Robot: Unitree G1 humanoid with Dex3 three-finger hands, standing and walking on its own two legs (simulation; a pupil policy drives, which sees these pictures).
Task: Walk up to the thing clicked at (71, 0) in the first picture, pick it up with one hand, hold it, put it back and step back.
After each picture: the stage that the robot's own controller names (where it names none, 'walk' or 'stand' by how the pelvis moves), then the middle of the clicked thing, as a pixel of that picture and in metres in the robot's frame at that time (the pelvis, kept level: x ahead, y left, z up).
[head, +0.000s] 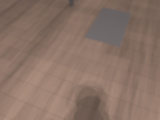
stand; (71, 2) +2.30 +0.21 -0.72
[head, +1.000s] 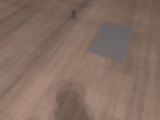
walk; (73, 14) +2.17 +0.17 -0.71
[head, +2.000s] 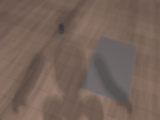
walk; (61, 29) +1.54 +0.21 -0.72
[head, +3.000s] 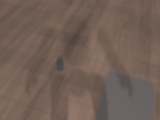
walk; (59, 65) +1.01 +0.22 -0.71
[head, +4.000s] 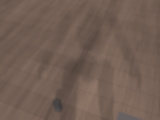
walk; (57, 105) +0.59 +0.24 -0.70
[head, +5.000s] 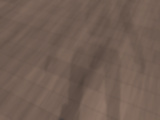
stand; out of the picture +0.38 +0.22 -0.69
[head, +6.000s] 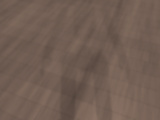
stand; out of the picture +0.33 +0.20 -0.72
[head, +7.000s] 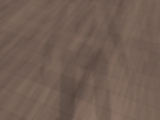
stand; out of the picture +0.33 +0.20 -0.73
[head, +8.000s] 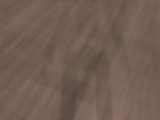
stand; out of the picture +0.33 +0.20 -0.73
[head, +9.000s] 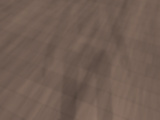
stand; out of the picture +0.32 +0.20 -0.73
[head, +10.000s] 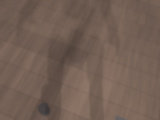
go down; (44, 109) +0.35 +0.21 -0.61
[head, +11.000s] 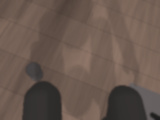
go down; (35, 72) +0.40 +0.24 -0.32
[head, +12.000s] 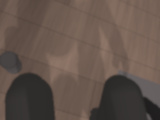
close in; (11, 63) +0.39 +0.27 -0.25
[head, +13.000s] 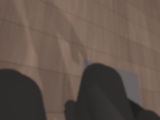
close; out of the picture +0.38 +0.28 -0.21
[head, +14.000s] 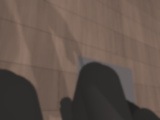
close; out of the picture +0.37 +0.29 -0.22
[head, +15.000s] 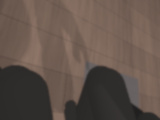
lift; out of the picture +0.35 +0.25 -0.20
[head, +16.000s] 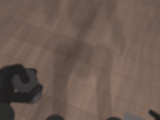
lift; (29, 87) +0.32 +0.19 +0.00
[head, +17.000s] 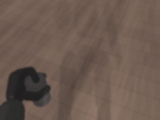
hold; (38, 90) +0.33 +0.17 +0.00
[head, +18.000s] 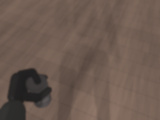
hold; (39, 91) +0.32 +0.17 -0.01
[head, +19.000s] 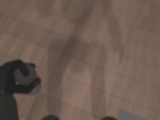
crouch; (28, 80) +0.36 +0.19 -0.07
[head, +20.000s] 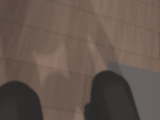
lower; out of the picture +0.44 +0.28 -0.13
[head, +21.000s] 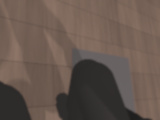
lower; out of the picture +0.41 +0.30 -0.22
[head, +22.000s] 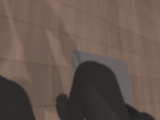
lower; out of the picture +0.40 +0.31 -0.22
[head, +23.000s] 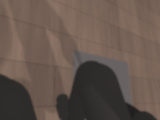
lower; out of the picture +0.40 +0.30 -0.22
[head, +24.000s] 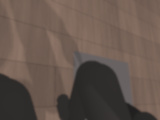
lower; out of the picture +0.39 +0.30 -0.22
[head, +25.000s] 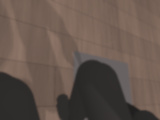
open; out of the picture +0.38 +0.27 -0.22
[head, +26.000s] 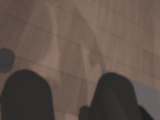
stand; (4, 61) +0.39 +0.25 -0.25
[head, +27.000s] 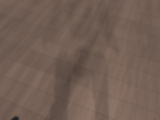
stand; out of the picture +0.35 +0.18 -0.62
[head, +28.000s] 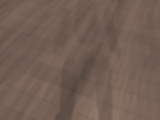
stand; out of the picture +0.36 +0.19 -0.67
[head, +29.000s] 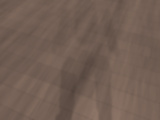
stand; out of the picture +0.35 +0.18 -0.67
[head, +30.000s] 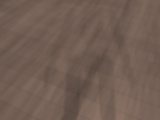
stand; out of the picture +0.37 +0.18 -0.72
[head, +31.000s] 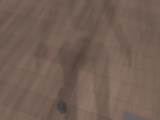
walk; (61, 107) +0.46 +0.21 -0.69
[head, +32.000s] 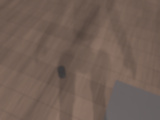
walk; (61, 72) +0.76 +0.18 -0.69
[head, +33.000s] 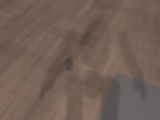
stand; (68, 64) +1.01 +0.21 -0.70
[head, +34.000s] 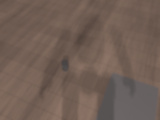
stand; (65, 65) +1.00 +0.21 -0.72
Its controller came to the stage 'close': yes
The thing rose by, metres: 0.71
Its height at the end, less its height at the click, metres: +0.00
